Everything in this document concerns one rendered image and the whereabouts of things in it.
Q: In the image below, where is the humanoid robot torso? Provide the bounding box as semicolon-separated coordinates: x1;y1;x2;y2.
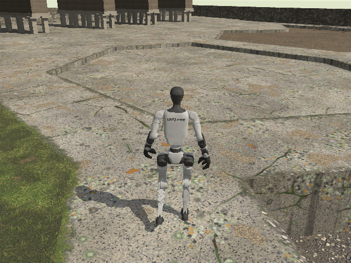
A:
163;108;189;164

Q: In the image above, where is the left robot hand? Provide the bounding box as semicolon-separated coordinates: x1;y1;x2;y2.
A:
143;148;156;159

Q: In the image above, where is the right robot upper arm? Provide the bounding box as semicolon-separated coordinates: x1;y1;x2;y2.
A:
188;111;203;142

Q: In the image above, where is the robot left forearm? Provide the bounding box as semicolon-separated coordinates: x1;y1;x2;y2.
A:
144;131;154;151

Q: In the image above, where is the robot right shin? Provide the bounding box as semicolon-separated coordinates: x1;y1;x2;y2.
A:
182;179;191;214

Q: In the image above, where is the right robot hand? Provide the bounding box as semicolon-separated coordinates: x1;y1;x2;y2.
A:
198;156;211;170

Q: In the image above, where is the robot right forearm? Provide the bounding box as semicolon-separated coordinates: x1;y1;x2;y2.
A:
198;133;210;158

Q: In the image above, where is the left robot upper arm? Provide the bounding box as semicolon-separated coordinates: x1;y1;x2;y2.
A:
149;110;165;140

